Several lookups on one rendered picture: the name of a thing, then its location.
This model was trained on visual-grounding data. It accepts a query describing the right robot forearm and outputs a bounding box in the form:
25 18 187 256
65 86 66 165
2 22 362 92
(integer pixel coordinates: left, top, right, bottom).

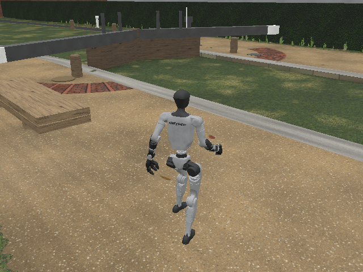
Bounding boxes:
204 139 220 152

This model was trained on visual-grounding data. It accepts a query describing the robot right upper arm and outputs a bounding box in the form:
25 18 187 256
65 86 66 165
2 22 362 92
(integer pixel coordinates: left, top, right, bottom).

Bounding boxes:
191 116 207 147

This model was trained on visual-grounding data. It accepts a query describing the robot right hand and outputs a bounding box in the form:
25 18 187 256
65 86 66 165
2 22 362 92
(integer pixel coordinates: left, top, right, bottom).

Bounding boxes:
216 144 222 155

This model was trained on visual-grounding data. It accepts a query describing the robot left upper arm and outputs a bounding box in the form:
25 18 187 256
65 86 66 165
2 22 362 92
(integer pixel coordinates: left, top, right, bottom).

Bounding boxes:
151 112 171 142

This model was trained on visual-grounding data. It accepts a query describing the humanoid robot torso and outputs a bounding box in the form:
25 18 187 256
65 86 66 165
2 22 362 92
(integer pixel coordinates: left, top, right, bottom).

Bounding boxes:
167 110 195 171

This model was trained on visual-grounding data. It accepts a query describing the robot left shin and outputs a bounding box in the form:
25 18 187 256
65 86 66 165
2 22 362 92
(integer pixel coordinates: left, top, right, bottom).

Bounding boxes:
176 174 187 207

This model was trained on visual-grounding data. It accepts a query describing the left robot forearm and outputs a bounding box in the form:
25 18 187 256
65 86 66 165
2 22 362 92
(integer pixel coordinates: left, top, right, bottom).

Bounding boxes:
147 135 158 160

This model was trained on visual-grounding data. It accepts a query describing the robot left hand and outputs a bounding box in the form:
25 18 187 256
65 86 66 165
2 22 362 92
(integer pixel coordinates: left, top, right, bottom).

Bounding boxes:
146 159 159 175

